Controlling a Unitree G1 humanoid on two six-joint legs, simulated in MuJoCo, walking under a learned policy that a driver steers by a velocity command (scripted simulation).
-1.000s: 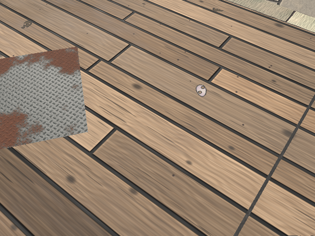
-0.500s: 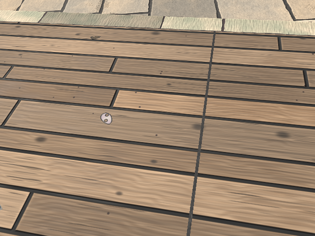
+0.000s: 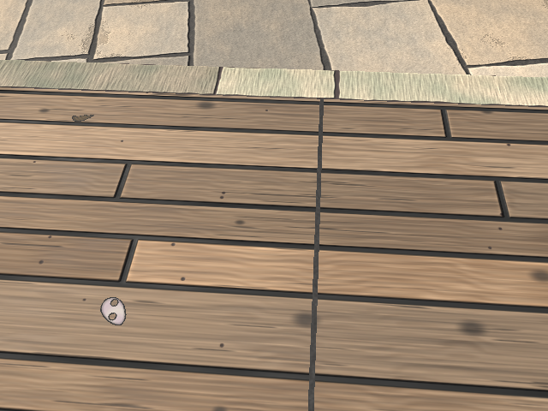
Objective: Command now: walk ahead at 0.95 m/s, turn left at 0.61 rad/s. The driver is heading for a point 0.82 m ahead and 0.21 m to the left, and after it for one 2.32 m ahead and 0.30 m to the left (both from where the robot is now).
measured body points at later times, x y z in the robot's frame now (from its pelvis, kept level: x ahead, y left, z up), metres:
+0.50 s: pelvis +0.43 -0.02 +0.00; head +0.44 -0.01 +0.45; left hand +0.33 +0.27 -0.11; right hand +0.72 -0.20 -0.07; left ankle +0.42 +0.09 -0.63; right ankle +0.45 -0.17 -0.73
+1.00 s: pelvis +0.77 +0.24 +0.00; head +0.78 +0.25 +0.45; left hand +0.72 +0.54 -0.09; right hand +0.98 +0.07 -0.11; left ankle +0.71 +0.24 -0.73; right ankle +1.02 +0.19 -0.63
